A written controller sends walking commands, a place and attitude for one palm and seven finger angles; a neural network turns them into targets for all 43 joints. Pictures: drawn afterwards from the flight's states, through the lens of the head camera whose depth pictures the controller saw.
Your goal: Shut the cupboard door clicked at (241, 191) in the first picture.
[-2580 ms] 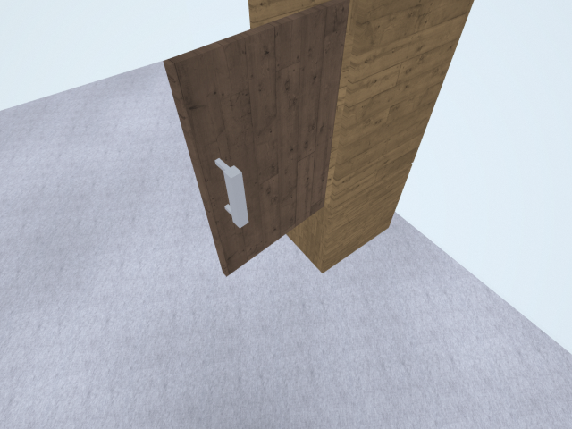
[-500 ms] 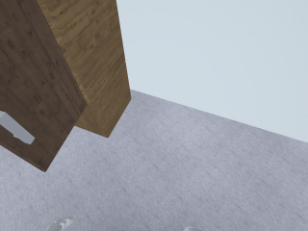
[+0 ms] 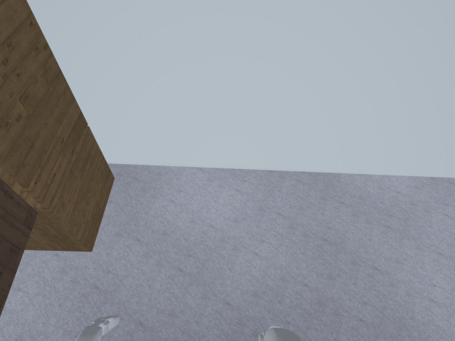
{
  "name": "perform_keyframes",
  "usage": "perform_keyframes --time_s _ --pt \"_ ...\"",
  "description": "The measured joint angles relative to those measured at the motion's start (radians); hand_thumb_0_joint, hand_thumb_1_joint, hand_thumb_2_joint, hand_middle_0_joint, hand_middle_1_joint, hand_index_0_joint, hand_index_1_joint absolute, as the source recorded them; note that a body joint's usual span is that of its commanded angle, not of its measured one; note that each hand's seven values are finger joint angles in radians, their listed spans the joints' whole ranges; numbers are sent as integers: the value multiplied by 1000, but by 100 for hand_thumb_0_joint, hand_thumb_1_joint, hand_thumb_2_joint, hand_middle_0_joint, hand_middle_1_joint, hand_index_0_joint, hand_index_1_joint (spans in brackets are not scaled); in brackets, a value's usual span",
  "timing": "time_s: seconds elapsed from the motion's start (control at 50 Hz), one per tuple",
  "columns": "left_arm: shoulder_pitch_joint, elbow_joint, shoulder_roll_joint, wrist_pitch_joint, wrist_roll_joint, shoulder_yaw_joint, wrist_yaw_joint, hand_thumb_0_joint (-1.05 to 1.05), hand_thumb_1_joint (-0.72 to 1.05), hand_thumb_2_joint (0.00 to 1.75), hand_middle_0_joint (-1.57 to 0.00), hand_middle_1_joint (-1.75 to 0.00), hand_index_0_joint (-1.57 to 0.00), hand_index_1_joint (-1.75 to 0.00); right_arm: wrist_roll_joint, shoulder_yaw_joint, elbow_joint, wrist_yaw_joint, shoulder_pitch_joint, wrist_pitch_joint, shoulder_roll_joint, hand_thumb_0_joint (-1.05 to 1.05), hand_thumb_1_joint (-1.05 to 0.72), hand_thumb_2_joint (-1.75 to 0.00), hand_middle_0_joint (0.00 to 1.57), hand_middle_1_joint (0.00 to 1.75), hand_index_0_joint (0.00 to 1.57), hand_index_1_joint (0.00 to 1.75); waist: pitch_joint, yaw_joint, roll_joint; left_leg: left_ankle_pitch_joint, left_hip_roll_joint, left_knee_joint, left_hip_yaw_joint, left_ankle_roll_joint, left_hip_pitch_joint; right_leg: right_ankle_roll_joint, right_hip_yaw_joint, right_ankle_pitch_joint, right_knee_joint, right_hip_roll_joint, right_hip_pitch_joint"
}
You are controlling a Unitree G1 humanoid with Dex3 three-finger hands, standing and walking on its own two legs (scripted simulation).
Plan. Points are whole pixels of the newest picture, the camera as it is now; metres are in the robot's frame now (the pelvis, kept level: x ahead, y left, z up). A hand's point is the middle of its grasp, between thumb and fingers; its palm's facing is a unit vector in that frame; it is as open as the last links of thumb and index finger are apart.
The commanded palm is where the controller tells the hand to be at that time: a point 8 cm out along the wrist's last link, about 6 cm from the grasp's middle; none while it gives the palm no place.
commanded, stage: walk to a spot facing it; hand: left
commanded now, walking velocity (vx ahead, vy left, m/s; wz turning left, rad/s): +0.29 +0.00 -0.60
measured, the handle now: out of the picture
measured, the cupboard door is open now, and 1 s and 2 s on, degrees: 95 95 95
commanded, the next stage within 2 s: turn to face it in 1.00 s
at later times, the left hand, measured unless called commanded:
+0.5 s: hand (166, 289) +0.24 +0.14 -0.19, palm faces -0.24 -0.96 -0.17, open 7.4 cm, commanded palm none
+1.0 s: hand (257, 172) +0.56 -0.06 -0.17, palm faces -0.51 -0.83 -0.23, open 7.4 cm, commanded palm none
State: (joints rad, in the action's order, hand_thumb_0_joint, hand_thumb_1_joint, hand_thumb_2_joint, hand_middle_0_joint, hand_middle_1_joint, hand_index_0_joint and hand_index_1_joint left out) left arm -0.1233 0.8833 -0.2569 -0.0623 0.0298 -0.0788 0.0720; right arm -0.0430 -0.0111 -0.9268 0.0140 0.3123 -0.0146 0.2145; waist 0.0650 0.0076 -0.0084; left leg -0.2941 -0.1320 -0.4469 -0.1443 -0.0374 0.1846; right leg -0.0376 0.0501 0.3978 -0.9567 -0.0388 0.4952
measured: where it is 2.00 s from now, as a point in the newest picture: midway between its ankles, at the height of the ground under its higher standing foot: (291, 259)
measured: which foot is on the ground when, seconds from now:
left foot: down 0.00-0.12, up 0.14-0.46, down 0.48-0.88, up 0.90-1.00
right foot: up 0.00-0.12, down 0.14-0.48, up 0.50-0.84, down 0.86-1.00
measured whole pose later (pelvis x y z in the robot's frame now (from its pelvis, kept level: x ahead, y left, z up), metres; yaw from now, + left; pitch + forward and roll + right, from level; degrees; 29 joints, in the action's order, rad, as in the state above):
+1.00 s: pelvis +0.36 -0.17 -0.01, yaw -30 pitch +0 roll +0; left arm -0.11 0.93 -0.20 0.04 0.02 -0.05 0.02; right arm -0.02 -0.04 -1.05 0.00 0.31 0.00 0.22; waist 0.11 0.05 0.02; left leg -0.41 -0.14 -1.17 -0.08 -0.05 0.42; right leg 0.07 0.11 0.26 -0.58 0.01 0.33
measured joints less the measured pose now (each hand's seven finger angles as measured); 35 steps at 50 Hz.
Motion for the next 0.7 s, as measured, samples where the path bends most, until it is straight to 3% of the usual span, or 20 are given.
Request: perform_keyframes --time_s 0.1,0.14,0.2,0.24,0.34,0.46,0.48,0.52,0.58,0.64,0.7 --pt "21 6 0 12 0 9 9 0 91 90 -20 -30 -19 -30 -1 -11 -17 -10 42 -3 20 1 -90 -90 20 30 20 30 4 30 30 -69 -42 -39 -75 -42 -49 24 53 -7 263 -5 -94" --pt "24 -2 -7 40 2 12 6 0 91 90 -20 -30 -19 -30 11 -15 -26 -17 63 4 28 1 -90 -90 20 30 20 30 1 33 26 -138 -60 -203 -83 -42 -6 66 44 -91 367 3 -147" --pt "17 4 22 73 -12 17 -25 0 91 90 -20 -30 -20 -30 23 -25 -58 -18 13 40 53 1 -90 -90 20 30 20 30 31 31 60 -208 -33 -587 48 -29 153 77 33 -75 316 35 -163" --pt "-13 11 36 77 -12 21 -40 0 91 90 -20 -30 -20 -30 22 -31 -56 -19 -26 44 54 1 -90 -90 20 30 20 29 32 27 57 -169 -14 -664 71 -34 236 72 11 -75 367 48 -205" --pt "-93 59 49 82 -4 25 -47 0 91 90 -20 -30 -20 -30 19 -33 0 -32 -123 22 24 2 -91 -90 20 30 20 29 19 7 6 -55 14 -490 73 -45 328 71 -67 -107 495 57 -293" --pt "-169 107 53 75 -2 20 -38 0 91 90 -21 -30 -20 -30 21 -24 41 -37 -180 -21 -1 1 -91 -90 20 30 20 29 -3 -29 -22 46 61 -153 62 -28 232 46 -134 -23 479 61 -369" --pt "-185 109 56 72 -5 17 -38 0 91 90 -21 -30 -20 -30 17 -20 49 -34 -178 -35 3 1 -90 -90 20 30 20 29 -14 -32 -13 63 58 -103 65 -8 203 50 -137 12 420 71 -353" --pt "-184 126 46 57 -8 12 -38 0 91 90 -21 -30 -20 -30 4 -15 51 -22 -178 -55 -8 1 -90 -90 20 30 20 29 -17 -28 -24 62 56 -167 43 29 203 58 -121 98 140 71 -261" --pt "-154 130 26 49 1 1 -33 1 91 90 -20 -30 -20 -30 -2 -5 47 -15 -129 -59 -30 1 -90 -90 20 30 20 30 -23 -21 -35 8 47 -147 17 37 145 60 -60 51 -187 48 -107" --pt "-100 98 16 48 6 -6 -21 1 91 90 -20 -30 -20 -30 0 1 10 -7 -70 -60 -44 1 -90 -90 20 30 20 30 -13 -24 -33 25 40 -46 -1 21 65 43 -19 -44 -237 5 6" --pt "-52 65 21 49 5 -2 -11 1 91 90 -20 -30 -19 -30 2 1 -34 -6 -16 -55 -44 1 -90 -90 20 30 20 30 0 -22 -15 26 27 32 -31 13 -12 35 4 -99 -98 -26 62"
